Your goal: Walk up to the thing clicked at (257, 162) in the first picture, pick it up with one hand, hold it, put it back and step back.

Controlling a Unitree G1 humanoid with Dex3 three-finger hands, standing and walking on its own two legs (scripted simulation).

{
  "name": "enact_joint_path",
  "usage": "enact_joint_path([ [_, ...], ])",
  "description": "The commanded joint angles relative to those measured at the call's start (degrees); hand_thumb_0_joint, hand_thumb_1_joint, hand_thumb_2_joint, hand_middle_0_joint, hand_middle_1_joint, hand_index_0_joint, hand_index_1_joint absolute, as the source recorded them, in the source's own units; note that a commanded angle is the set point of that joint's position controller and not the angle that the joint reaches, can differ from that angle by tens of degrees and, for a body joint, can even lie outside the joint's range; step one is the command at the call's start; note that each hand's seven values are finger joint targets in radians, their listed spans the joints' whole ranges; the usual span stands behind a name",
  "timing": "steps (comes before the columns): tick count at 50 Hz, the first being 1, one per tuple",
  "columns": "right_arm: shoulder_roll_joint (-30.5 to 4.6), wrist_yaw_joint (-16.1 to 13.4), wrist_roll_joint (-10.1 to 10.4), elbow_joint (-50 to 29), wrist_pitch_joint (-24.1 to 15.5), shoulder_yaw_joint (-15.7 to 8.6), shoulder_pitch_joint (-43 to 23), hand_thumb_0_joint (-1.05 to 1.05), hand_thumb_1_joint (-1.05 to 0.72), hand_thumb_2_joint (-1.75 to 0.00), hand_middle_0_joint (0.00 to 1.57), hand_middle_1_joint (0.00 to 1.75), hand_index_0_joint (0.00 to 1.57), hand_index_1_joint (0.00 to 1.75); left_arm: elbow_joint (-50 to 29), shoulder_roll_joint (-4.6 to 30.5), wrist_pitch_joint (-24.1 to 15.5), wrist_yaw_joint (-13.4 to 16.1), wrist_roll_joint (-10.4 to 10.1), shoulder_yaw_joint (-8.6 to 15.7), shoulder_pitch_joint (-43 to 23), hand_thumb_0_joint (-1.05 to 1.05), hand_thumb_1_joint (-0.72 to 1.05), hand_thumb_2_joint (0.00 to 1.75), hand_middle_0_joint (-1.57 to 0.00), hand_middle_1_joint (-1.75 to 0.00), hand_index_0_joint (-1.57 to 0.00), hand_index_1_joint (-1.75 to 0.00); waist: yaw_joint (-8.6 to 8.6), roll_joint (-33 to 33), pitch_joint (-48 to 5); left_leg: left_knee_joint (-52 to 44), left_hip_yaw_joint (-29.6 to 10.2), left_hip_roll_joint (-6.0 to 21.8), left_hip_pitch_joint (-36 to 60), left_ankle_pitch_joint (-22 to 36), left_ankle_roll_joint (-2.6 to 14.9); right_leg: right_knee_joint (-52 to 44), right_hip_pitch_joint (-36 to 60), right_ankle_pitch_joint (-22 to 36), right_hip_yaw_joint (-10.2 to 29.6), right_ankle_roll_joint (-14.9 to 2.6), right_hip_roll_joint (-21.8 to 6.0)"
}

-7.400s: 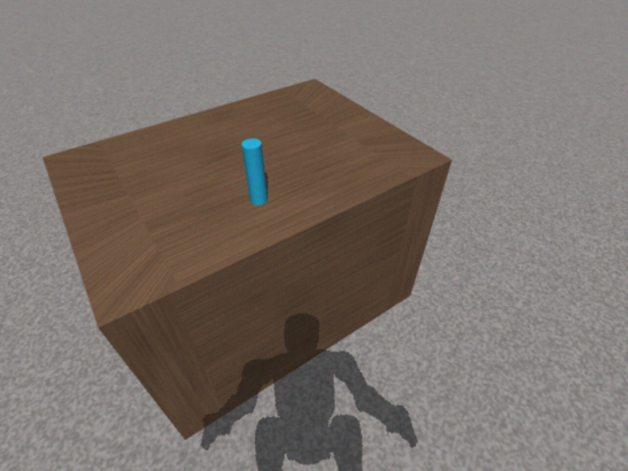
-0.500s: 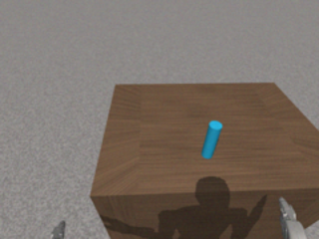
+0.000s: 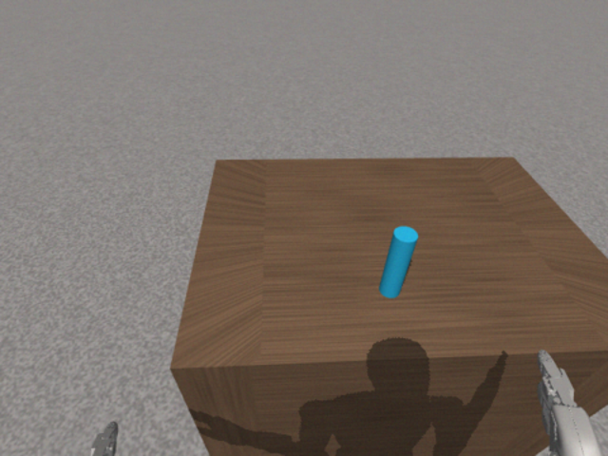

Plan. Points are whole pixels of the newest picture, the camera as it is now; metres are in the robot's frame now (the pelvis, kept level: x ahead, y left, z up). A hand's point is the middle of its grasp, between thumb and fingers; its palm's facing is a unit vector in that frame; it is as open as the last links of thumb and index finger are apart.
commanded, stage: rise first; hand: right
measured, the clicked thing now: (397, 264) +0.51 -0.20 -0.05
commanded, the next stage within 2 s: go down in 0.22 s
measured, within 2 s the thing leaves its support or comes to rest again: neither
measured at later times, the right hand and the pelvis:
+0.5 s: hand (525, 426) +0.18 -0.26 +0.03, palm faces +0.31 +0.90 -0.32, open 17.5 cm; pelvis -0.01 +0.00 +0.00, yaw -1 degrees
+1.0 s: hand (535, 322) +0.30 -0.32 +0.05, palm faces +0.16 +0.99 +0.01, open 17.7 cm; pelvis -0.01 -0.01 -0.02, yaw +0 degrees
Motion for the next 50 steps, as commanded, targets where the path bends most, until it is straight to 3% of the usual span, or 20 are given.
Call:
enact_joint_path([
  [1,-10.34,-0.55,0.19,-12.98,-4.46,-5.88,-4.12,0.0,0.54,-0.05,0.05,0.06,0.05,0.06,-9.31,7.48,-3.37,0.24,0.15,2.14,-6.56,0.0,-0.56,0.07,-0.05,-0.06,-0.05,-0.06,-0.71,-0.35,-3.07,-4.3,3.24,-2.34,0.37,3.05,1.88,-4.74,-1.75,5.33,-3.47,-1.83,2.03],
  [5,-10.2,-0.42,0.08,-13.34,-5.18,-5.94,-4.21,0.0,0.54,-0.05,0.05,0.06,0.05,0.06,-8.56,6.99,-3.53,0.17,0.15,2.16,-5.64,0.0,-0.57,0.07,-0.05,-0.06,-0.05,-0.07,-0.02,0.51,-3.09,-4.26,3.13,-2.19,0.09,3.1,1.8,-4.4,-1.51,5.31,-3.49,-2.0,2.04],
  [7,-11.02,-0.39,0.18,-13.38,-5.47,-6.49,-4.19,0.0,0.53,-0.05,0.05,0.06,0.05,0.06,-7.61,9.38,-3.6,0.51,0.25,4.53,-5.56,0.0,-0.57,0.08,-0.06,-0.06,-0.05,-0.07,0.39,0.47,-2.94,-4.22,3.09,-2.2,-0.39,3.34,1.72,-4.31,-1.32,5.44,-3.57,-1.98,2.18],
  [9,-9.95,-0.16,0.06,-14.44,-5.93,-5.55,-3.47,0.0,0.54,-0.05,0.05,0.06,0.05,0.06,-8.36,6.27,-3.71,0.0,0.23,1.53,-6.48,0.0,-0.57,0.08,-0.05,-0.06,-0.05,-0.07,-0.38,0.76,-2.84,-4.41,3.18,-2.16,0.06,2.76,1.7,-4.39,-1.6,5.11,-3.58,-2.04,2.23],
  [11,-11.29,-0.36,0.33,-14.42,-6.09,-6.85,-3.78,0.0,0.54,-0.06,0.05,0.06,0.05,0.06,-7.83,9.7,-3.81,0.47,0.2,4.92,-6.27,0.0,-0.57,0.08,-0.05,-0.06,-0.05,-0.07,0.05,0.3,-2.33,-4.63,3.28,-2.34,-0.42,1.52,1.76,-4.88,-1.99,3.8,-3.56,-2.0,2.23],
  [12,-9.39,-0.11,0.25,-13.06,-6.04,-5.4,-2.08,0.0,0.54,-0.05,0.05,0.06,0.05,0.06,-7.73,9.6,-3.91,0.3,0.28,4.53,-5.75,0.0,-0.56,0.08,-0.05,-0.06,-0.05,-0.07,0.13,1.23,-2.1,-4.1,3.65,-2.6,-0.68,1.96,1.86,-4.99,-1.86,4.16,-3.35,-1.97,1.81],
  [14,-10.59,-0.11,0.16,-16.19,-6.77,-6.46,-3.1,0.0,0.53,-0.06,0.05,0.06,0.05,0.06,-7.54,6.33,-3.83,-0.16,0.17,2.05,-5.69,0.0,-0.56,0.08,-0.05,-0.06,-0.05,-0.07,-0.83,-0.56,-3.01,-4.13,3.44,-2.41,0.21,2.44,1.97,-4.69,-1.84,4.93,-3.55,-1.81,2.09],
  [17,-11.6,-0.25,0.25,-14.99,-6.75,-7.47,-3.32,0.0,0.48,-0.06,0.04,0.06,0.05,0.06,-6.96,8.68,-3.91,0.06,0.22,4.07,-6.53,0.0,-0.5,0.01,-0.06,-0.06,-0.07,-0.05,-0.33,-1.61,-2.96,-4.08,3.29,-2.48,0.06,2.15,2.05,-4.94,-2.28,4.45,-3.32,-1.74,1.9],
  [18,-6.21,0.48,0.31,-19.54,-8.36,-5.6,-3.38,0.0,0.56,-0.04,0.04,0.06,0.05,0.06,-6.82,7.14,-4.2,-0.7,1.65,2.25,-8.99,0.0,-0.54,0.04,-0.05,-0.05,-0.05,-0.05,0.56,-0.51,-4.7,-2.64,3.14,-3.2,-1.49,2.46,1.89,-3.58,-2.84,3.88,-2.23,-1.73,1.68],
  [19,-8.6,0.53,0.43,-16.8,-8.61,-8.35,-3.41,0.0,0.59,-0.04,0.03,0.06,0.04,0.06,-5.64,8.27,-4.3,-0.49,1.52,3.79,-8.53,0.0,-0.55,0.04,-0.05,-0.05,-0.05,-0.05,0.35,-0.02,-4.89,-2.48,2.98,-3.03,-1.49,2.53,1.78,-3.03,-3.15,3.91,-2.34,-1.84,1.79],
  [22,-10.34,1.61,1.0,-13.97,-9.67,-10.45,-7.24,0.0,0.58,-0.04,0.03,0.06,0.04,0.06,-6.35,5.58,-4.01,-0.66,1.51,0.6,-10.27,0.0,-0.55,0.04,-0.05,-0.05,-0.05,-0.05,0.67,2.06,-4.51,-2.74,2.13,-2.37,-2.81,1.09,1.35,-1.95,-4.19,2.33,-2.35,-2.2,2.4],
  [23,-12.13,1.97,1.44,-13.84,-10.36,-11.87,-10.29,0.0,0.57,-0.04,0.03,0.06,0.04,0.06,-6.72,6.34,-3.85,-0.18,1.5,1.75,-10.83,0.0,-0.55,0.04,-0.05,-0.05,-0.05,-0.05,1.39,1.88,-5.69,-2.75,1.48,-1.98,-2.92,1.19,1.23,-1.25,-3.83,2.47,-2.53,-2.2,2.66],
  [26,-13.68,4.66,3.41,-9.81,-11.42,-12.94,-17.85,0.0,0.57,-0.04,0.03,0.06,0.04,0.06,-6.22,11.11,-3.76,1.15,1.45,5.24,-9.78,0.0,-0.55,0.04,-0.05,-0.05,-0.05,-0.05,3.46,2.54,-5.55,-2.68,1.19,-2.0,-4.95,-0.76,1.1,-1.28,-3.46,-0.19,-1.89,-2.31,2.53],
  [30,-17.2,10.48,6.98,-1.37,-12.17,-15.41,-26.55,0.0,0.61,-0.04,0.03,0.06,0.04,0.06,-3.16,8.03,-4.09,2.05,0.49,2.25,-8.85,0.0,-0.54,0.04,-0.05,-0.04,-0.05,-0.05,3.67,0.83,-5.15,-1.83,0.49,-1.69,-6.99,-2.05,1.03,-0.35,-5.57,-2.05,-1.16,-2.41,2.41],
  [33,-19.46,16.08,10.06,5.16,-12.65,-16.96,-31.51,0.0,0.61,-0.03,0.03,0.06,0.04,0.06,-1.61,4.75,-4.33,2.52,-0.09,-2.19,-9.54,0.0,-0.55,0.03,-0.05,-0.04,-0.05,-0.04,2.83,0.02,-6.93,-0.75,-0.59,-1.06,-6.86,-1.64,0.88,1.17,-7.72,-1.07,-0.85,-2.33,2.48],
  [40,-27.38,25.66,15.63,18.29,-13.33,-21.74,-41.75,0.0,0.61,-0.03,0.02,0.06,0.04,0.06,-4.77,9.08,-5.41,4.6,-0.12,-1.74,-9.23,0.0,-0.54,0.03,-0.05,-0.05,-0.05,-0.05,2.2,-1.08,-14.39,4.64,1.41,-2.21,-6.88,4.78,1.79,4.16,-9.86,4.12,0.15,-1.87,1.87],
  [41,-27.89,26.71,15.98,19.93,-13.58,-21.93,-42.04,0.0,0.61,-0.04,0.03,0.06,0.04,0.06,-3.48,7.44,-5.3,4.6,-0.29,-2.96,-9.09,0.0,-0.55,0.03,-0.05,-0.05,-0.05,-0.05,1.72,-2.98,-13.49,5.16,1.06,-1.91,-7.42,5.02,1.89,4.89,-10.84,4.48,-0.2,-1.79,2.12],
  [44,-30.52,29.28,16.94,23.17,-14.23,-22.77,-46.65,0.0,0.61,-0.04,0.03,0.05,0.04,0.05,-6.41,10.99,-5.91,5.58,-0.19,-0.92,-9.43,0.0,-0.54,0.04,-0.05,-0.05,-0.05,-0.05,2.7,-2.62,-16.55,6.37,0.9,-2.16,-8.19,5.4,2.12,6.23,-10.65,5.26,0.0,-1.78,1.74],
  [49,-30.64,32.67,17.91,27.52,-14.78,-22.37,-48.54,0.0,0.6,-0.04,0.04,0.05,0.04,0.05,-4.9,8.21,-6.6,5.89,-0.15,-3.62,-7.07,0.0,-0.54,0.04,-0.05,-0.05,-0.05,-0.05,2.45,-4.56,-18.87,9.0,1.14,-2.81,-11.24,5.14,2.55,9.07,-12.17,7.82,0.55,-1.3,0.98],
  [50,-30.51,33.11,18.25,26.23,-14.98,-22.32,-49.45,0.0,0.6,-0.04,0.04,0.05,0.04,0.05,-6.45,9.77,-6.76,6.08,-0.16,-2.49,-7.51,0.0,-0.54,0.04,-0.05,-0.06,-0.05,-0.05,3.01,-4.46,-20.42,9.13,1.48,-3.1,-11.35,4.91,2.55,8.96,-11.27,8.92,0.83,-1.17,0.61],
])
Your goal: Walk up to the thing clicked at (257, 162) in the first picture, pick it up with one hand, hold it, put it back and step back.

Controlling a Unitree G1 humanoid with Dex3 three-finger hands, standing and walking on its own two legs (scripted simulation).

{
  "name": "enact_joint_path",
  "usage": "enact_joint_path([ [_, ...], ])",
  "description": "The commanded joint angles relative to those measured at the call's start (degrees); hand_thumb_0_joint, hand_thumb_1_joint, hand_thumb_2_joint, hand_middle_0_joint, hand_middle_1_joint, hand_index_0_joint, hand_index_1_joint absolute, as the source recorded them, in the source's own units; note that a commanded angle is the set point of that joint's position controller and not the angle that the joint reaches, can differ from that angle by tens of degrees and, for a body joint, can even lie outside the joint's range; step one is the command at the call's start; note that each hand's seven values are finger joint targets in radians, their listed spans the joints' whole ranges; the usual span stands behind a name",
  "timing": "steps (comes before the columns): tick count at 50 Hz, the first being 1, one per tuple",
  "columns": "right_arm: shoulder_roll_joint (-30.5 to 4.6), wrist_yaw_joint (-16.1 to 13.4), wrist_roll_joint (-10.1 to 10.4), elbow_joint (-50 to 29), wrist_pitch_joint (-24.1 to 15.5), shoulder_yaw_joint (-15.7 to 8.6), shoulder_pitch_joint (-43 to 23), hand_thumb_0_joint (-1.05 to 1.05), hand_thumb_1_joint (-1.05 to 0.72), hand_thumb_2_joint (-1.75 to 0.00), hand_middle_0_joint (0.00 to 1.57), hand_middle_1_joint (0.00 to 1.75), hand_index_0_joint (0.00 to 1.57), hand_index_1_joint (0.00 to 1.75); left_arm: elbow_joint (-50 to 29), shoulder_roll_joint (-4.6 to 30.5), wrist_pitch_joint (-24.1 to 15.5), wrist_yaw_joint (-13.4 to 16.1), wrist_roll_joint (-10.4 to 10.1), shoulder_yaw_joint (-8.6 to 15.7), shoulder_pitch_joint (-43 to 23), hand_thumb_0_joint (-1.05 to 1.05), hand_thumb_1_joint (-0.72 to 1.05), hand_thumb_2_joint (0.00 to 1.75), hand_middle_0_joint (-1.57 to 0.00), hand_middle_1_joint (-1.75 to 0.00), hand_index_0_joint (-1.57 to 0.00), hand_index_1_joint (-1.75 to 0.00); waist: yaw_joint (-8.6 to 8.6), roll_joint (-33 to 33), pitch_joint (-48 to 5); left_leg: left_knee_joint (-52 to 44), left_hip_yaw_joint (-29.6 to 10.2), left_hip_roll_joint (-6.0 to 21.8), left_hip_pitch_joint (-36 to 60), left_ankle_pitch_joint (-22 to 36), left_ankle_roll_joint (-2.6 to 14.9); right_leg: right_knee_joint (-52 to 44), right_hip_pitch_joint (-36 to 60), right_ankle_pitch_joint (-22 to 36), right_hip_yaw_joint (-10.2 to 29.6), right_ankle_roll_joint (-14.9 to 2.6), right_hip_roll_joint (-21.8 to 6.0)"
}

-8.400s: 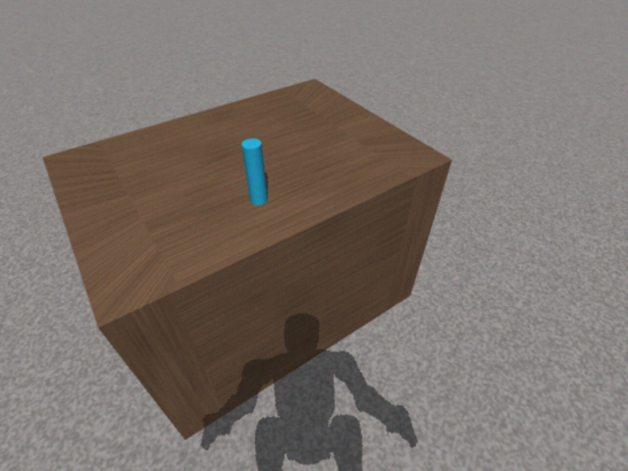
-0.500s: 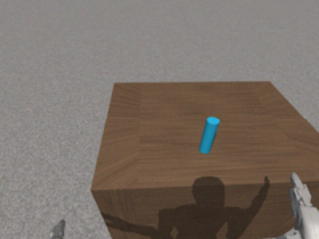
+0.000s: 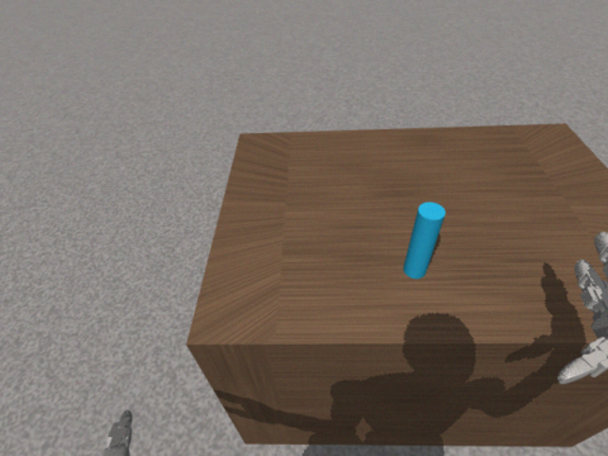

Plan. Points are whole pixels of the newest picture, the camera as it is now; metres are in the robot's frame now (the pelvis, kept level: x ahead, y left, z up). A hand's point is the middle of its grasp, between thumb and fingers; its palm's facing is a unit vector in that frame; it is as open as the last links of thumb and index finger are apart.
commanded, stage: go down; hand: right
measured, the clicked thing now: (422, 243) +0.52 -0.19 -0.03
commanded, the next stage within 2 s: none
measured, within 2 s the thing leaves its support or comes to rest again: neither
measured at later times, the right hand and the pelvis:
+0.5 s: hand (583, 284) +0.35 -0.34 +0.08, palm faces +0.15 +0.99 +0.01, open 17.5 cm; pelvis +0.00 +0.00 -0.01, yaw +0 degrees
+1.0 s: hand (585, 258) +0.39 -0.36 +0.08, palm faces +0.14 +0.99 +0.01, open 17.4 cm; pelvis +0.00 +0.00 -0.04, yaw +0 degrees
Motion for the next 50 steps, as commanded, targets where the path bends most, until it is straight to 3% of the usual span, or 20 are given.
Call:
enact_joint_path([
  [1,-17.49,2.71,1.89,-9.59,-4.26,-4.01,-13.81,0.0,0.59,-0.04,0.04,0.05,0.04,0.05,-9.02,9.7,-3.42,1.08,0.35,2.64,-5.02,0.0,-0.54,0.04,-0.05,-0.06,-0.06,-0.05,-1.79,-8.4,-15.85,-1.33,2.02,-3.08,3.79,8.08,3.22,-4.44,5.32,15.12,0.81,-0.36,0.6],
  [2,-16.1,2.96,1.61,-8.08,-4.0,-3.4,-11.17,0.0,0.57,-0.04,0.04,0.05,0.05,0.05,-7.44,8.01,-3.25,0.96,0.41,1.49,-3.54,0.0,-0.54,0.04,-0.05,-0.06,-0.06,-0.06,-2.04,-9.32,-16.26,-0.9,1.91,-3.08,3.37,9.12,3.31,-3.77,5.8,17.34,0.69,-0.27,0.68],
  [4,-17.91,3.04,1.95,-10.14,-4.42,-4.49,-13.39,0.0,0.56,-0.04,0.04,0.05,0.05,0.05,-8.7,9.2,-3.39,1.19,0.52,2.05,-4.26,0.0,-0.54,0.04,-0.05,-0.06,-0.06,-0.06,-2.12,-9.56,-17.21,-0.51,2.19,-3.4,3.05,9.6,3.38,-3.06,6.14,20.14,1.13,0.08,0.26],
  [6,-20.26,2.47,1.44,-12.98,-4.59,-5.42,-15.7,0.0,0.54,-0.04,0.04,0.05,0.04,0.05,-9.45,11.96,-3.36,1.57,0.71,4.77,-2.82,0.0,-0.55,0.04,-0.06,-0.06,-0.06,-0.06,-1.08,-11.13,-18.91,-0.46,1.92,-3.36,2.59,10.46,3.41,-2.52,7.81,21.56,0.97,0.04,0.23],
  [9,-19.66,2.1,1.17,-13.74,-4.59,-4.95,-18.25,0.0,0.51,-0.04,0.05,0.05,0.05,0.05,-11.33,9.31,-3.56,1.48,0.53,2.24,-4.15,0.0,-0.54,0.04,-0.06,-0.06,-0.06,-0.06,-0.9,-9.4,-15.26,-0.91,1.87,-3.32,3.01,8.3,3.22,-3.12,3.79,14.79,0.58,-0.42,0.63],
  [10,-19.97,1.95,0.99,-12.82,-4.36,-5.24,-18.28,0.0,0.5,-0.04,0.05,0.05,0.05,0.05,-10.65,10.11,-3.49,1.76,0.39,3.55,-3.03,0.0,-0.54,0.04,-0.06,-0.06,-0.06,-0.06,-0.4,-9.08,-15.04,-0.85,1.54,-3.05,2.66,8.03,3.11,-3.02,3.47,12.34,0.27,-0.72,0.91],
  [12,-18.21,2.51,1.03,-12.18,-4.0,-3.58,-19.74,0.0,0.52,-0.03,0.05,0.05,0.05,0.05,-9.81,7.75,-3.45,1.58,0.45,0.97,-1.69,0.0,-0.54,0.04,-0.05,-0.06,-0.06,-0.06,0.39,-9.91,-14.09,-0.53,1.79,-3.36,0.94,6.65,3.15,-3.24,3.16,11.46,0.47,-0.51,0.48],
  [14,-21.42,2.4,0.39,-12.38,-4.04,-4.52,-23.65,0.0,0.51,-0.04,0.05,0.05,0.05,0.05,-12.89,7.24,-3.95,1.94,0.36,0.04,-3.32,0.0,-0.54,0.04,-0.06,-0.06,-0.06,-0.05,0.92,-9.27,-16.07,-0.14,1.55,-3.01,0.98,8.1,2.84,-1.99,3.51,11.17,0.37,-0.91,0.74],
  [16,-23.36,2.65,0.27,-9.33,-3.35,-5.17,-23.19,0.0,0.51,-0.03,0.06,0.04,0.05,0.04,-11.66,10.63,-3.91,2.25,0.52,2.87,-1.44,0.0,-0.54,0.04,-0.05,-0.06,-0.05,-0.06,1.54,-9.57,-14.64,0.49,1.7,-2.97,-0.75,7.2,2.86,-2.0,2.44,10.5,0.51,-0.93,0.63],
  [18,-22.85,3.39,0.26,-5.81,-2.55,-4.78,-23.91,0.0,0.52,-0.04,0.05,0.05,0.05,0.05,-9.56,9.85,-3.86,2.03,0.65,2.3,1.42,0.0,-0.54,0.04,-0.05,-0.06,-0.06,-0.06,1.77,-10.27,-14.02,1.58,1.6,-2.87,-3.45,6.61,2.94,-0.84,1.8,10.14,0.6,-0.84,0.53],
  [19,-23.7,3.44,0.01,-6.49,-2.41,-4.96,-25.15,0.0,0.52,-0.04,0.05,0.05,0.05,0.05,-13.42,11.08,-4.34,2.04,0.63,3.41,-0.78,0.0,-0.54,0.04,-0.05,-0.06,-0.06,-0.06,2.14,-9.38,-15.79,1.6,1.42,-2.67,-2.62,7.0,2.79,-0.29,1.65,9.4,0.53,-1.08,0.74],
  [22,-25.08,4.25,-0.17,-2.91,-1.43,-5.18,-26.48,0.0,0.52,-0.04,0.05,0.05,0.05,0.05,-12.7,9.14,-4.37,1.5,0.59,1.31,1.13,0.0,-0.55,0.05,-0.05,-0.06,-0.05,-0.06,2.09,-8.55,-15.58,3.0,1.41,-2.6,-3.97,7.63,2.63,1.33,-0.37,9.76,0.49,-1.24,0.87],
  [30,-32.16,5.38,-1.04,1.85,-1.27,-8.39,-31.68,0.0,0.55,-0.03,0.06,0.05,0.05,0.05,-19.83,11.22,-4.64,1.2,0.57,1.17,-0.49,0.0,-0.55,0.05,-0.05,-0.05,-0.05,-0.05,1.44,-8.93,-22.71,6.54,0.8,-2.59,-4.9,8.52,2.77,5.31,-2.77,11.33,0.86,-1.37,1.1],
  [37,-36.93,5.31,-2.54,1.78,-1.01,-9.21,-37.07,0.0,0.53,-0.03,0.06,0.05,0.06,0.05,-21.82,11.74,-4.29,0.79,0.65,0.56,-0.12,0.0,-0.56,0.06,-0.05,-0.05,-0.05,-0.06,1.31,-11.28,-23.07,7.95,0.56,-3.05,-7.89,5.25,3.15,6.31,-5.05,7.96,0.81,-1.34,1.02],
  [38,-36.45,5.5,-2.53,3.18,-0.8,-8.92,-36.78,0.0,0.52,-0.04,0.06,0.04,0.06,0.04,-19.25,10.2,-3.98,0.58,0.75,-0.12,2.2,0.0,-0.55,0.06,-0.05,-0.05,-0.05,-0.06,1.66,-11.96,-21.74,8.12,0.39,-2.94,-8.38,5.15,3.09,6.72,-6.0,7.09,0.55,-1.42,1.18],
  [42,-37.2,5.88,-2.89,3.5,-0.01,-8.83,-38.19,0.0,0.49,-0.03,0.07,0.04,0.06,0.04,-22.67,13.74,-4.2,0.83,0.89,2.34,2.25,0.0,-0.56,0.06,-0.05,-0.05,-0.05,-0.06,3.19,-11.67,-25.14,9.22,0.73,-3.28,-10.1,6.65,3.12,8.03,-3.67,10.89,0.97,-1.2,0.79],
  [44,-36.7,6.1,-3.07,6.2,0.7,-8.38,-38.05,0.0,0.5,-0.04,0.06,0.04,0.06,0.04,-19.18,11.93,-3.82,0.45,0.96,1.17,5.07,0.0,-0.56,0.06,-0.05,-0.05,-0.05,-0.06,3.25,-11.74,-22.18,9.49,0.95,-3.33,-11.61,6.3,3.11,8.48,-5.63,10.8,0.99,-1.15,0.82],
  [45,-36.19,6.19,-3.02,5.63,0.81,-8.09,-38.16,0.0,0.5,-0.03,0.07,0.04,0.06,0.04,-20.36,11.25,-3.86,0.11,0.81,0.38,3.64,0.0,-0.57,0.07,-0.05,-0.05,-0.04,-0.06,2.99,-11.66,-21.33,9.6,1.18,-3.5,-12.62,4.33,3.25,7.98,-6.86,9.07,1.29,-1.18,0.69],
  [46,-37.5,5.97,-3.31,4.05,0.56,-8.43,-39.91,0.0,0.49,-0.04,0.07,0.04,0.06,0.04,-23.45,12.59,-4.21,0.21,0.73,1.78,1.75,0.0,-0.56,0.06,-0.05,-0.05,-0.05,-0.06,3.41,-12.08,-22.8,9.34,0.76,-3.22,-12.04,3.94,3.23,8.07,-6.43,6.76,1.06,-1.47,0.87],
  [50,-37.21,6.16,-3.32,6.07,1.11,-8.03,-39.93,0.0,0.47,-0.04,0.07,0.04,0.06,0.04,-21.73,11.9,-3.99,-0.01,0.71,1.03,4.9,0.0,-0.56,0.06,-0.05,-0.05,-0.05,-0.06,3.71,-11.76,-21.92,9.83,1.38,-3.63,-13.57,2.33,3.15,7.83,-7.03,4.67,1.4,-1.31,0.65],
])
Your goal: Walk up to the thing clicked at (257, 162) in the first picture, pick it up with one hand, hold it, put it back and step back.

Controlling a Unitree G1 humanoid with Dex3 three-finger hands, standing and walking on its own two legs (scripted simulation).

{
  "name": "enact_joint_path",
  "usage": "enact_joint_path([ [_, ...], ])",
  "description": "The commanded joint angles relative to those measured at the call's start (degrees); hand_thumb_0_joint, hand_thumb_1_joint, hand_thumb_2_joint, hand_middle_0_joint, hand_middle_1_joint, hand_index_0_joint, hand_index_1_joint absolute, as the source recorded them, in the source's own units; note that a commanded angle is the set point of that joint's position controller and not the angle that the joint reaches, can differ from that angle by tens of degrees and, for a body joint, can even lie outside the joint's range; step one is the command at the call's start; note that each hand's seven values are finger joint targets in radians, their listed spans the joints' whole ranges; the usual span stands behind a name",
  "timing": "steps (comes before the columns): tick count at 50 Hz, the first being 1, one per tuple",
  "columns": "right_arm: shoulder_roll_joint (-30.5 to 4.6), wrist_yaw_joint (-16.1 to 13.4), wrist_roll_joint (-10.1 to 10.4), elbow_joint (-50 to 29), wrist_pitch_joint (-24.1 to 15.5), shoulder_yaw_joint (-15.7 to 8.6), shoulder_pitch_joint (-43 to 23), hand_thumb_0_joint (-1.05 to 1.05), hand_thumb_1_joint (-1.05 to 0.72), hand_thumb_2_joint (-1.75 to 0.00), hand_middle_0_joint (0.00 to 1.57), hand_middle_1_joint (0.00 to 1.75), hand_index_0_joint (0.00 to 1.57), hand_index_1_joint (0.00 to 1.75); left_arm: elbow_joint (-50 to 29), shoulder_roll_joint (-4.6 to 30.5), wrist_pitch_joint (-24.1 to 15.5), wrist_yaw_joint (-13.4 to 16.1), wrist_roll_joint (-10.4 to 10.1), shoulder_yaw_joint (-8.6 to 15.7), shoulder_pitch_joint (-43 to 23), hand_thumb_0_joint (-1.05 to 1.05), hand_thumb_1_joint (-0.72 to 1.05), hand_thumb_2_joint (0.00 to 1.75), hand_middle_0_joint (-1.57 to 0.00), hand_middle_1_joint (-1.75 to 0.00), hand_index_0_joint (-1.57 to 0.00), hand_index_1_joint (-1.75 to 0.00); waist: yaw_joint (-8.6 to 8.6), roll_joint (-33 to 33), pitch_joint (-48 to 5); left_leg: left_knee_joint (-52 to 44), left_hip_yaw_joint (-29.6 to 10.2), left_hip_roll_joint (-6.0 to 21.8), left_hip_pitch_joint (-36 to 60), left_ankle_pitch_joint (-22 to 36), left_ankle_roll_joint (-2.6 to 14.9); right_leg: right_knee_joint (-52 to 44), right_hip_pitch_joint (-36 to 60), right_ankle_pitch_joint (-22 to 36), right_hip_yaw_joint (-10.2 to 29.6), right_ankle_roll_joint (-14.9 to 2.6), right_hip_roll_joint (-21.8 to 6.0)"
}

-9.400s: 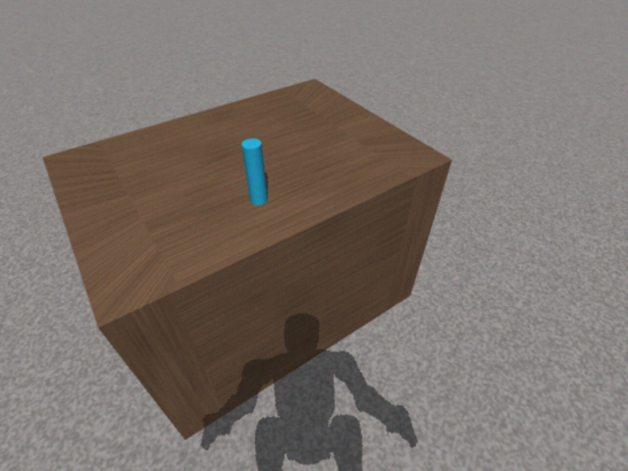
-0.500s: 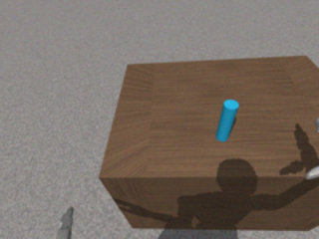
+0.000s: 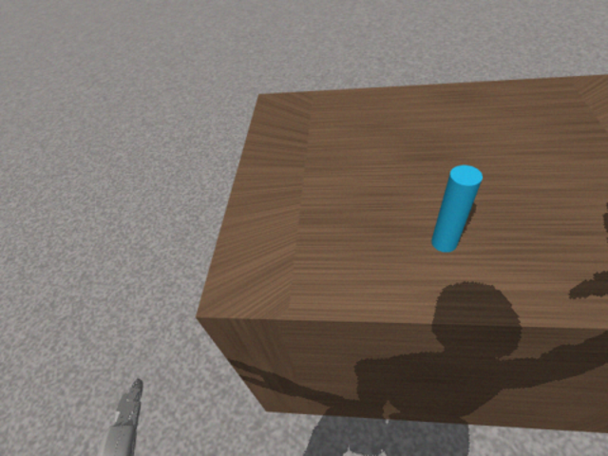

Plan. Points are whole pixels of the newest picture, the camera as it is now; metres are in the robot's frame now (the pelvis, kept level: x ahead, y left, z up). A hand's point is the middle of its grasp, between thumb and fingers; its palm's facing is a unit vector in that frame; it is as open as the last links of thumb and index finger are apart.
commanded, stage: go down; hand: right
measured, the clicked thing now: (454, 212) +0.52 -0.19 +0.01
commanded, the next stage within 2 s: approach in 1.32 s
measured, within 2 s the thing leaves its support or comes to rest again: neither
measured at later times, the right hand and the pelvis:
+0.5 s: hand out of the picture +0.42 -0.37 +0.11, palm faces +0.17 +0.99 +0.03, open 17.2 cm; pelvis +0.01 +0.00 -0.01, yaw +0 degrees
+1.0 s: hand out of the picture +0.44 -0.38 +0.11, palm faces +0.18 +0.98 +0.02, open 17.4 cm; pelvis +0.01 +0.00 -0.01, yaw +0 degrees
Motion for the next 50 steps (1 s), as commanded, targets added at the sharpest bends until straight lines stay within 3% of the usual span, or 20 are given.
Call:
enact_joint_path([
  [1,-21.46,0.56,1.67,-11.25,-3.22,-2.62,-19.2,0.0,0.48,-0.04,0.07,0.04,0.06,0.04,-7.97,10.18,-2.72,0.45,-0.04,4.61,-0.81,0.0,-0.56,0.06,-0.05,-0.05,-0.05,-0.06,-0.99,-13.27,-17.4,-4.26,0.87,-2.53,4.41,7.56,3.53,-8.95,12.82,12.56,0.2,-0.9,1.47],
  [10,-23.3,0.01,0.95,-14.42,-3.01,-3.69,-22.41,0.0,0.47,-0.04,0.07,0.04,0.06,0.04,-11.78,10.59,-2.29,0.32,0.05,4.8,-1.71,0.0,-0.56,0.07,-0.05,-0.05,-0.04,-0.06,-0.91,-14.68,-22.75,-3.23,0.83,-2.65,5.63,10.91,3.7,-6.86,15.29,18.69,0.33,-0.69,1.38],
  [12,-22.73,0.25,0.78,-9.61,-2.39,-3.71,-18.14,0.0,0.47,-0.03,0.08,0.04,0.07,0.04,-7.7,10.68,-1.72,0.38,0.21,4.89,0.38,0.0,-0.57,0.07,-0.05,-0.05,-0.04,-0.06,-1.46,-14.53,-20.23,-2.71,1.31,-2.93,3.62,10.53,3.82,-6.55,14.88,22.67,0.81,-0.19,0.86],
  [15,-24.51,-0.03,0.44,-12.44,-2.92,-4.38,-21.36,0.0,0.45,-0.04,0.08,0.04,0.07,0.04,-10.4,11.31,-1.49,0.35,0.24,5.18,-0.57,0.0,-0.57,0.07,-0.05,-0.05,-0.04,-0.06,-1.1,-15.66,-23.77,-2.37,1.37,-3.11,3.97,12.09,3.88,-5.66,17.96,26.96,1.06,-0.11,0.57],
  [17,-23.6,0.07,0.65,-12.2,-2.59,-4.21,-21.11,0.0,0.45,-0.04,0.08,0.04,0.07,0.04,-10.29,9.48,-1.13,-0.02,0.05,3.46,0.37,0.0,-0.57,0.07,-0.05,-0.05,-0.04,-0.06,-1.17,-14.7,-21.22,-2.67,1.08,-2.92,4.48,11.7,3.85,-5.83,14.99,23.02,0.51,-0.61,1.13],
  [19,-23.48,0.03,0.26,-11.07,-2.44,-3.78,-20.51,0.0,0.46,-0.04,0.08,0.04,0.06,0.04,-10.33,11.65,-1.17,0.25,0.17,5.72,0.11,0.0,-0.57,0.07,-0.05,-0.05,-0.04,-0.06,-0.14,-14.77,-21.93,-2.49,1.13,-2.94,3.87,12.07,3.84,-5.72,15.73,23.74,0.66,-0.59,0.89],
  [21,-24.86,-0.11,0.19,-11.1,-2.42,-4.32,-22.6,0.0,0.48,-0.04,0.07,0.04,0.06,0.04,-11.67,11.81,-1.12,0.18,0.3,5.29,0.42,0.0,-0.57,0.07,-0.05,-0.05,-0.04,-0.06,0.08,-14.09,-22.38,-2.71,1.31,-3.02,4.17,12.03,3.75,-5.63,15.81,23.0,0.73,-0.65,0.94],
  [23,-24.0,-0.09,0.09,-10.53,-2.31,-3.89,-21.95,0.0,0.48,-0.04,0.07,0.04,0.06,0.04,-9.66,9.13,-0.77,-0.31,0.05,3.67,1.17,0.0,-0.56,0.06,-0.05,-0.05,-0.04,-0.06,-0.51,-14.86,-18.86,-2.66,0.93,-2.73,3.22,10.46,3.84,-5.84,12.75,18.99,0.24,-0.98,1.31],
  [26,-25.29,0.0,-0.56,-10.98,-2.42,-4.02,-23.67,0.0,0.5,-0.04,0.07,0.04,0.06,0.04,-13.34,11.8,-1.2,-0.12,0.34,5.45,-0.66,0.0,-0.56,0.06,-0.05,-0.05,-0.04,-0.06,0.47,-14.06,-23.95,-2.14,0.77,-2.62,4.35,13.12,3.71,-4.71,15.27,21.92,0.43,-1.11,1.26],
  [28,-26.22,0.25,-0.5,-9.4,-2.14,-4.42,-23.8,0.0,0.52,-0.04,0.07,0.04,0.06,0.04,-10.48,10.62,-0.67,-0.28,0.44,4.4,2.6,0.0,-0.56,0.06,-0.05,-0.05,-0.04,-0.06,0.24,-14.96,-21.83,-1.82,1.12,-2.76,2.82,13.26,3.74,-4.14,15.13,24.58,0.56,-0.77,1.09],
  [31,-25.26,0.3,-0.95,-7.73,-2.11,-3.59,-23.78,0.0,0.51,-0.04,0.07,0.04,0.06,0.04,-11.63,10.65,-0.81,-0.72,0.33,4.6,-0.2,0.0,-0.56,0.06,-0.05,-0.05,-0.04,-0.06,0.5,-14.37,-21.2,-1.44,0.83,-2.58,2.73,12.7,3.81,-4.01,12.57,21.85,0.49,-1.22,1.32],
  [33,-28.94,0.08,-1.34,-10.46,-2.75,-5.19,-27.65,0.0,0.53,-0.04,0.06,0.05,0.06,0.05,-14.32,11.39,-0.78,-0.71,0.45,4.89,-1.11,0.0,-0.56,0.06,-0.05,-0.05,-0.04,-0.05,0.46,-15.12,-24.73,-1.49,0.55,-2.45,4.28,13.07,3.87,-3.68,13.75,20.76,0.33,-1.35,1.38],
  [34,-28.27,0.22,-1.27,-9.59,-2.65,-4.83,-27.25,0.0,0.52,-0.04,0.07,0.05,0.06,0.04,-14.33,9.94,-0.71,-0.76,0.29,3.2,-1.2,0.0,-0.56,0.06,-0.05,-0.05,-0.04,-0.05,0.0,-15.06,-23.36,-1.48,0.69,-2.52,4.37,12.54,3.81,-3.94,13.03,19.63,0.2,-1.28,1.56],
  [36,-27.16,0.7,-1.44,-4.27,-2.16,-4.22,-23.85,0.0,0.51,-0.04,0.07,0.04,0.06,0.04,-9.47,8.97,-0.21,-1.01,0.44,3.14,4.02,0.0,-0.56,0.06,-0.05,-0.05,-0.04,-0.05,0.79,-14.75,-19.99,-1.42,0.71,-2.51,2.9,12.22,3.64,-3.62,10.8,18.9,0.13,-1.35,1.68],
  [37,-25.69,0.66,-1.52,-3.47,-1.9,-3.55,-22.81,0.0,0.51,-0.04,0.07,0.04,0.06,0.04,-12.05,9.0,-0.51,-1.16,0.33,2.6,0.63,0.0,-0.55,0.06,-0.05,-0.05,-0.05,-0.05,0.38,-14.36,-20.7,-1.19,0.75,-2.47,2.78,12.46,3.65,-3.63,10.66,19.42,0.24,-1.5,1.76],
  [39,-30.88,0.11,-1.96,-8.19,-2.61,-5.6,-29.04,0.0,0.52,-0.04,0.07,0.05,0.06,0.05,-15.18,12.45,-0.7,-0.67,0.65,5.71,-0.62,0.0,-0.56,0.06,-0.05,-0.05,-0.05,-0.05,1.03,-14.9,-25.5,-1.06,0.47,-2.36,4.66,14.26,3.67,-2.87,13.16,20.56,0.18,-1.52,1.61],
  [40,-31.83,0.09,-1.85,-8.01,-2.65,-5.96,-29.19,0.0,0.53,-0.04,0.07,0.05,0.06,0.04,-14.96,12.6,-0.45,-0.74,0.62,5.26,-0.45,0.0,-0.56,0.06,-0.05,-0.05,-0.04,-0.05,0.9,-14.63,-24.73,-0.83,0.97,-2.68,3.93,13.31,3.72,-3.16,12.81,20.68,0.52,-1.23,1.43],
  [43,-28.58,0.35,-2.45,-4.66,-2.26,-3.88,-26.89,0.0,0.53,-0.04,0.06,0.05,0.06,0.05,-12.45,9.85,-0.14,-1.21,0.52,3.87,1.92,0.0,-0.55,0.06,-0.05,-0.05,-0.05,-0.05,0.9,-16.66,-21.21,-0.46,1.1,-2.93,-0.22,10.48,3.93,-3.14,12.32,20.85,0.78,-0.97,1.12],
  [48,-29.64,0.42,-2.67,-5.51,-2.27,-3.87,-30.21,0.0,0.52,-0.03,0.07,0.04,0.06,0.04,-16.34,10.66,-0.41,-1.43,0.54,4.14,-0.11,0.0,-0.55,0.06,-0.05,-0.05,-0.04,-0.05,1.51,-15.47,-24.48,-0.48,0.94,-2.75,2.51,11.78,3.77,-2.81,11.57,18.24,0.55,-1.32,1.43],
  [50,-29.26,0.44,-3.0,-0.79,-1.2,-3.78,-25.88,0.0,0.51,-0.04,0.07,0.04,0.06,0.04,-13.06,11.75,-0.04,-1.27,0.67,5.14,2.79,0.0,-0.56,0.06,-0.05,-0.05,-0.04,-0.05,1.46,-15.31,-22.3,-0.58,1.17,-2.75,1.55,11.72,3.76,-2.98,10.82,18.55,0.49,-1.34,1.44],
])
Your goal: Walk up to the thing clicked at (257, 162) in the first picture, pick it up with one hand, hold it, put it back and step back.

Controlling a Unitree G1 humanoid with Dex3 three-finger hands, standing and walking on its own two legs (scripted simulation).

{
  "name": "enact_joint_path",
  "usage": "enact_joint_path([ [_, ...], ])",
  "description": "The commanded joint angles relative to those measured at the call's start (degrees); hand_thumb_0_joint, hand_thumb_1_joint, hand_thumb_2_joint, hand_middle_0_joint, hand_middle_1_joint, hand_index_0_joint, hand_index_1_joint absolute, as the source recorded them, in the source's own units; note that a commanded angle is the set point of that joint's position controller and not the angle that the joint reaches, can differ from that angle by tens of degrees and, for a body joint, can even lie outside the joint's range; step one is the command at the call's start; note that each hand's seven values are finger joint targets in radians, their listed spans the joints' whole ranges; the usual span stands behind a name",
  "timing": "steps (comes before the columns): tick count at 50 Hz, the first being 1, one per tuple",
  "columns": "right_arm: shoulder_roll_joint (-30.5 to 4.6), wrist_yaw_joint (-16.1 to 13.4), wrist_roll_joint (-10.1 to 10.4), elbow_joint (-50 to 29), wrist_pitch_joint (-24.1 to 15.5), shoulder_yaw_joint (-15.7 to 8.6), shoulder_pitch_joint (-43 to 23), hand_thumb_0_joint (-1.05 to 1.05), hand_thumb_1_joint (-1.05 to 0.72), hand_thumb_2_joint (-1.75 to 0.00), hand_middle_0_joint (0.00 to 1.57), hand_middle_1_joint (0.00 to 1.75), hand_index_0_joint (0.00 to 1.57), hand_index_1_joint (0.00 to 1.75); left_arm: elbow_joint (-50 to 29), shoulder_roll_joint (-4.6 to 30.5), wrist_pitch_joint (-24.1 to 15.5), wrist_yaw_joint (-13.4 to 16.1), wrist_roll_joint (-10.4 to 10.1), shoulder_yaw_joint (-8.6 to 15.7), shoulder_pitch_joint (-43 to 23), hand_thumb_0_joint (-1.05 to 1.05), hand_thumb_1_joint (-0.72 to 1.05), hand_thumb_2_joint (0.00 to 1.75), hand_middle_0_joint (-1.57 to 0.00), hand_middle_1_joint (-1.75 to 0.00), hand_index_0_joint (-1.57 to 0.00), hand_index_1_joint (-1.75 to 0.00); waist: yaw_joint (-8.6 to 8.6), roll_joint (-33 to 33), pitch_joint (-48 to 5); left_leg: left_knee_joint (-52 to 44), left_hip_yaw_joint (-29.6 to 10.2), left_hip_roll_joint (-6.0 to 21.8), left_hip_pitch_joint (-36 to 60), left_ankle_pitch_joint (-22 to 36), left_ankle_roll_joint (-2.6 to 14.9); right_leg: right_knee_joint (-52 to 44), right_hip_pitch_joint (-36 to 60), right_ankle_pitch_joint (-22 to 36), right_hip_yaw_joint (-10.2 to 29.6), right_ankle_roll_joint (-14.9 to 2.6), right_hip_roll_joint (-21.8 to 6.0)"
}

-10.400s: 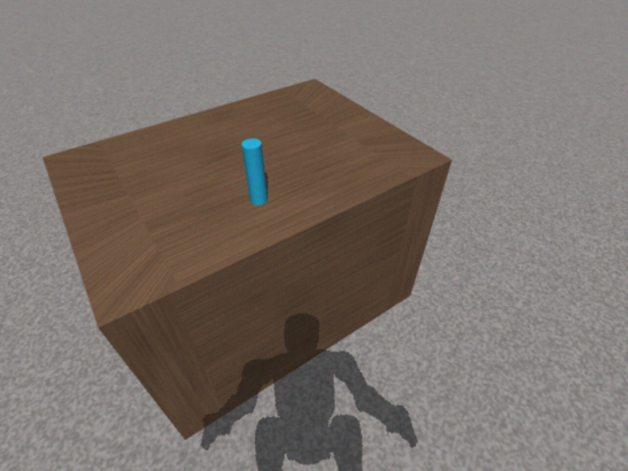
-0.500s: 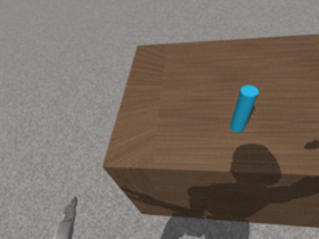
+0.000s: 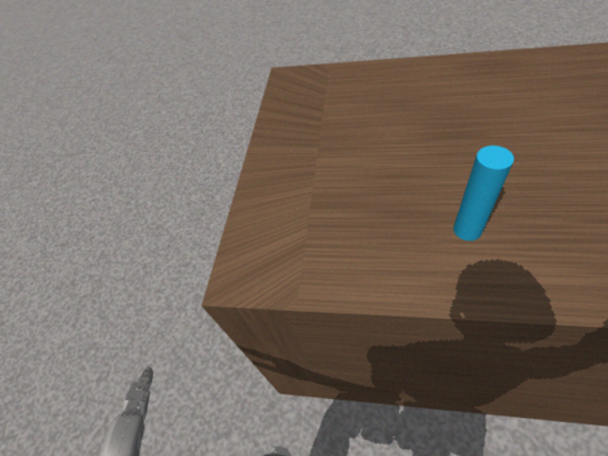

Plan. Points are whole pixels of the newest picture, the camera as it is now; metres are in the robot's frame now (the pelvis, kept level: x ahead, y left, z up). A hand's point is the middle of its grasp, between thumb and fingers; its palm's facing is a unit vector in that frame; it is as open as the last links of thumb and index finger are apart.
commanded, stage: go down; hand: right
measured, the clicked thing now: (479, 198) +0.51 -0.19 +0.02
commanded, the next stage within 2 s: approach in 0.32 s
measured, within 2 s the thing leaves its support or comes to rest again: neither
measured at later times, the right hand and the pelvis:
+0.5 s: hand out of the picture +0.43 -0.38 +0.12, palm faces +0.19 +0.98 +0.01, open 17.4 cm; pelvis +0.00 +0.00 +0.00, yaw +0 degrees
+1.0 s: hand (531, 221) +0.49 -0.26 +0.00, palm faces +0.10 +0.99 +0.06, open 17.4 cm; pelvis -0.01 +0.00 -0.04, yaw +2 degrees
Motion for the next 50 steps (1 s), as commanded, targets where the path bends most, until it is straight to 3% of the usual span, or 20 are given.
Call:
enact_joint_path([
  [1,-21.92,0.39,1.65,-13.31,-3.17,-1.78,-19.87,0.0,0.53,-0.04,0.07,0.05,0.06,0.05,-9.63,10.34,-2.73,0.68,-0.05,4.83,-1.24,0.0,-0.55,0.05,-0.05,-0.05,-0.05,-0.05,-2.02,-15.93,-22.52,-4.88,0.26,-2.19,8.39,13.1,3.75,-8.36,18.68,20.24,-0.69,-1.41,1.97],
  [4,-22.87,0.06,1.51,-13.06,-3.04,-2.23,-19.96,0.0,0.53,-0.03,0.07,0.04,0.06,0.04,-10.1,11.54,-2.6,0.83,-0.17,6.64,-0.73,0.0,-0.56,0.06,-0.05,-0.05,-0.04,-0.05,-1.55,-16.67,-22.81,-4.73,0.51,-2.3,7.54,12.2,3.85,-8.51,19.6,20.25,-0.45,-1.27,1.66],
  [6,-20.96,0.08,1.77,-10.09,-2.53,-1.91,-15.78,0.0,0.53,-0.04,0.07,0.04,0.06,0.04,-7.94,9.81,-2.24,0.48,-0.22,4.73,0.87,0.0,-0.56,0.06,-0.05,-0.05,-0.04,-0.05,-2.58,-16.29,-20.57,-4.75,0.89,-2.54,7.01,11.51,3.95,-8.97,18.69,21.17,-0.17,-1.03,1.43],
  [11,-21.91,-0.17,2.08,-16.0,-3.2,-2.72,-18.3,0.0,0.53,-0.04,0.06,0.05,0.06,0.05,-10.8,10.69,-2.25,0.51,-0.2,5.44,-0.36,0.0,-0.56,0.06,-0.05,-0.05,-0.04,-0.05,-2.11,-16.71,-26.06,-4.09,0.59,-2.48,9.29,15.55,3.89,-7.59,21.63,26.72,-0.33,-1.09,1.49],
  [15,-21.53,-0.66,2.04,-14.16,-2.83,-2.9,-16.09,0.0,0.52,-0.05,0.06,0.05,0.06,0.05,-5.47,10.56,-1.42,0.66,-0.32,6.38,3.52,0.0,-0.57,0.06,-0.05,-0.05,-0.04,-0.05,-2.19,-17.87,-22.43,-4.12,0.69,-2.52,7.25,14.43,4.05,-8.0,21.47,27.78,-0.34,-0.93,1.42],
  [18,-22.38,-1.0,1.73,-17.9,-3.38,-2.63,-21.98,0.0,0.52,-0.04,0.07,0.05,0.06,0.05,-11.66,10.63,-2.07,0.53,-0.38,5.35,-2.58,0.0,-0.56,0.06,-0.05,-0.05,-0.04,-0.05,-1.88,-17.15,-24.17,-4.64,0.51,-2.42,8.72,14.05,3.96,-8.37,21.29,24.86,-0.3,-0.94,1.37],
  [21,-18.48,-0.59,1.76,-10.99,-2.51,-0.72,-16.06,0.0,0.59,-0.04,0.04,0.05,0.05,0.05,-5.33,9.67,-1.36,0.24,-0.41,5.63,3.27,0.0,-0.58,0.06,-0.05,-0.03,-0.03,-0.05,-1.71,-18.13,-17.5,-4.57,0.84,-2.71,3.95,10.32,4.2,-9.0,19.83,23.6,0.05,-0.74,0.94],
  [23,-18.91,-0.5,1.57,-13.35,-2.73,-0.93,-17.97,0.0,0.51,-0.03,0.06,0.04,0.06,0.04,-11.1,9.7,-2.07,0.0,-0.24,4.74,-1.58,0.0,-0.56,0.05,-0.05,-0.05,-0.04,-0.05,-1.83,-16.21,-22.62,-4.66,0.82,-2.58,7.06,12.51,4.07,-8.71,20.83,24.15,0.1,-0.9,1.05],
  [24,-20.3,-0.36,1.71,-14.74,-3.11,-1.38,-20.66,0.0,0.51,-0.03,0.06,0.04,0.06,0.04,-11.96,10.79,-2.28,0.36,-0.1,6.17,-1.28,0.0,-0.56,0.05,-0.05,-0.05,-0.05,-0.05,-1.0,-16.06,-24.63,-4.76,0.62,-2.42,8.0,13.94,3.87,-7.97,21.65,23.97,-0.21,-1.08,1.19],
  [27,-13.07,0.37,2.39,-6.03,-2.39,1.82,-14.0,0.0,0.51,-0.04,0.06,0.04,0.06,0.04,-3.99,9.56,-1.63,-0.25,0.03,5.89,4.97,0.0,-0.56,0.05,-0.05,-0.05,-0.05,-0.05,0.11,-14.23,-16.67,-3.58,0.69,-2.44,4.07,13.9,3.71,-6.87,16.84,24.46,-0.27,-1.33,1.38],
  [29,-13.16,-0.28,2.0,-11.77,-4.07,2.16,-19.97,0.0,0.54,-0.04,0.06,0.04,0.06,0.04,-12.4,9.27,-3.02,-0.43,0.17,4.89,-3.16,0.0,-0.56,0.05,-0.05,-0.05,-0.05,-0.05,0.7,-13.51,-22.19,-2.75,0.59,-2.38,4.04,13.72,3.74,-5.94,17.4,23.56,0.24,-1.51,0.9],
  [32,-9.86,-0.76,2.05,-7.13,-4.8,3.58,-17.34,0.0,0.5,-0.03,0.07,0.04,0.06,0.04,-11.11,11.01,-2.37,-0.68,0.37,6.65,2.28,0.0,-0.56,0.05,-0.05,-0.05,-0.05,-0.06,1.93,-12.54,-20.81,-1.78,0.8,-2.47,2.74,12.47,3.64,-5.5,15.6,20.12,-0.08,-1.55,1.37],
  [33,-7.29,-1.16,2.15,-7.3,-5.27,4.99,-16.84,0.0,0.49,-0.04,0.07,0.04,0.06,0.04,-9.55,9.3,-2.21,-1.18,0.38,5.67,3.56,0.0,-0.55,0.04,-0.06,-0.05,-0.05,-0.06,1.63,-13.69,-18.98,-1.44,0.47,-2.34,1.43,12.14,3.61,-5.12,14.84,19.85,-0.46,-1.58,1.57],
  [36,-7.85,-3.62,1.58,-11.45,-7.65,4.09,-20.83,0.0,0.51,-0.04,0.06,0.04,0.06,0.04,-15.14,9.35,-2.73,-1.68,0.92,5.93,1.48,0.0,-0.55,0.04,-0.06,-0.05,-0.06,-0.06,2.26,-13.83,-24.36,0.4,0.25,-2.36,1.45,13.59,3.52,-2.94,15.0,20.93,-0.56,-1.53,1.53],
  [38,-8.12,-5.43,1.24,-12.56,-8.85,3.61,-20.67,0.0,0.5,-0.05,0.06,0.04,0.06,0.04,-14.97,10.21,-2.05,-2.15,1.08,7.66,4.28,0.0,-0.53,0.03,-0.06,-0.06,-0.06,-0.05,2.48,-14.64,-22.09,1.29,0.1,-2.41,-0.43,10.95,3.67,-2.72,12.2,16.84,-0.75,-1.51,1.72],
  [42,-8.36,-9.62,-0.22,-17.21,-11.56,1.98,-23.48,0.0,0.51,-0.06,0.05,0.05,0.05,0.05,-20.14,10.26,-1.64,-2.7,1.86,9.17,3.49,0.0,-0.53,0.03,-0.06,-0.05,-0.06,-0.05,2.28,-17.37,-27.82,4.24,-0.19,-2.46,-1.9,12.2,3.97,0.59,13.13,20.33,-0.86,-1.13,1.44],
  [44,-7.12,-10.95,-1.08,-10.88,-11.71,1.76,-18.01,0.0,0.53,-0.02,0.06,0.04,0.05,0.04,-17.68,9.32,-0.76,-3.28,2.27,8.53,6.49,0.0,-0.54,0.03,-0.06,-0.06,-0.06,-0.05,2.21,-16.59,-23.21,5.05,0.23,-2.7,-2.95,11.27,3.99,1.02,8.87,19.19,-0.85,-0.85,1.51],
  [47,-10.24,-13.87,-2.78,-24.35,-14.93,0.08,-30.39,0.0,0.54,-0.03,0.06,0.04,0.05,0.04,-26.02,9.86,-0.81,-3.12,2.97,10.19,1.99,0.0,-0.55,0.04,-0.06,-0.06,-0.06,-0.05,2.12,-22.26,-37.5,7.4,-0.16,-2.84,-1.37,14.1,4.29,3.68,16.11,25.4,-0.93,-0.34,0.98],
  [49,-4.57,-15.08,-3.16,-15.07,-13.48,1.23,-20.97,0.0,0.54,-0.03,0.05,0.04,0.05,0.04,-24.37,10.93,0.17,-3.4,3.08,11.67,6.63,0.0,-0.54,0.04,-0.06,-0.06,-0.06,-0.05,2.97,-21.05,-33.39,7.17,0.56,-3.09,-1.83,13.34,4.26,3.73,14.49,24.98,-0.75,-0.18,1.02],
  [50,3.47,-15.56,-3.52,-4.73,-11.81,4.58,-12.55,0.0,0.55,-0.04,0.04,0.04,0.04,0.04,-21.69,6.98,0.76,-4.18,3.07,7.87,7.47,0.0,-0.55,0.05,-0.06,-0.06,-0.06,-0.05,2.19,-18.08,-26.55,6.87,1.14,-3.36,-2.79,12.76,4.19,3.05,9.38,23.83,-0.79,-0.43,1.39],
])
